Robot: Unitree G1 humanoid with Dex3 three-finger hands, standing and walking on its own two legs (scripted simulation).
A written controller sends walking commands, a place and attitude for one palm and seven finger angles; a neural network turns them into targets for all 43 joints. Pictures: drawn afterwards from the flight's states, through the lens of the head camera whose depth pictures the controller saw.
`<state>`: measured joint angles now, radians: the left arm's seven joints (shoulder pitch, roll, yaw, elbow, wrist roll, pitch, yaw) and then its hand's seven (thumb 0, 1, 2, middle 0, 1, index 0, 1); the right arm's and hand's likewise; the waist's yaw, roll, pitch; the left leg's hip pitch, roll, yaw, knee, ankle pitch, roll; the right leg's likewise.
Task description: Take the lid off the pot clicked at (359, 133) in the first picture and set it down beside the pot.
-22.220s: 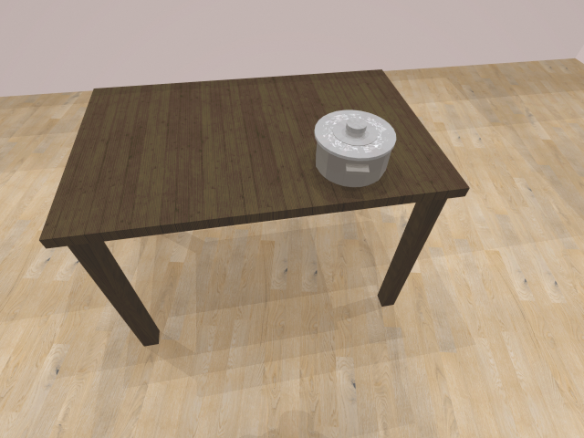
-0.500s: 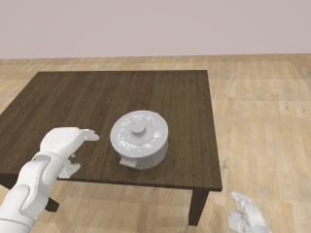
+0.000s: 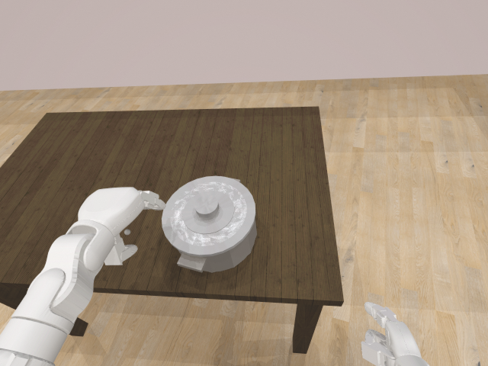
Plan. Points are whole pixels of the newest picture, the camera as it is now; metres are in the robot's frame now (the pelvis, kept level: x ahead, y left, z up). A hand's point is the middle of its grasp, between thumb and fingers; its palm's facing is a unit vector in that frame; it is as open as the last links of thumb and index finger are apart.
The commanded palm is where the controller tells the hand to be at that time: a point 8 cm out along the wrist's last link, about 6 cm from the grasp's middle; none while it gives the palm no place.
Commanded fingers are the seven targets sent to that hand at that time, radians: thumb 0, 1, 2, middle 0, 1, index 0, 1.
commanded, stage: move the open hand above the knob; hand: left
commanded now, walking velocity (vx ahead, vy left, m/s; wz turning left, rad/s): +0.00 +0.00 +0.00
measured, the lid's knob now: (206, 206) +0.41 +0.12 -0.01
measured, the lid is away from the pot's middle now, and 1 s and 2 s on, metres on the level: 0.00 0.00 0.00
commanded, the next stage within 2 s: none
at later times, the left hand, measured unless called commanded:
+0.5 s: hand (154, 216) +0.34 +0.18 +0.06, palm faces -0.27 -0.08 -0.96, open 9.9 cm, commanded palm +0.33 +0.18 +0.13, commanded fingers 0.00 -0.22 1.28 -0.83 -0.08 -0.83 -0.08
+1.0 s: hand (182, 200) +0.37 +0.14 +0.06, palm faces -0.25 -0.07 -0.97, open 9.9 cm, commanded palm +0.36 +0.14 +0.13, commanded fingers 0.00 -0.22 1.28 -0.83 -0.08 -0.83 -0.08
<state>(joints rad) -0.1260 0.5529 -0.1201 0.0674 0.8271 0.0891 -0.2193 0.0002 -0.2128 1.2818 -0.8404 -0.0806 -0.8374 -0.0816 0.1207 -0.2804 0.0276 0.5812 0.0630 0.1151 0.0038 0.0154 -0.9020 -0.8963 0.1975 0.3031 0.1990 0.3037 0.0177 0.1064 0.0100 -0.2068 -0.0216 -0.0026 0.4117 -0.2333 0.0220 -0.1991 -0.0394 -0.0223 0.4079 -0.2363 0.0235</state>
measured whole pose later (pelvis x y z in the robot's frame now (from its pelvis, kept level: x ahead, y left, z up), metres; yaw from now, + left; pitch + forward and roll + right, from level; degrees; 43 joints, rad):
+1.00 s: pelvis +0.01 -0.01 +0.00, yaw -1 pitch +3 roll +1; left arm -0.43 0.41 -0.32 0.29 0.86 0.25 -0.18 0.00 -0.21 1.28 -0.84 -0.08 -0.84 -0.08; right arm 0.10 -0.26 0.05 0.61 0.09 0.16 0.00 0.02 -0.90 -0.90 0.20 0.30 0.20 0.30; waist 0.00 0.10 -0.03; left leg -0.25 -0.02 0.01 0.46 -0.27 0.01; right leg -0.26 -0.04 -0.01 0.49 -0.29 0.01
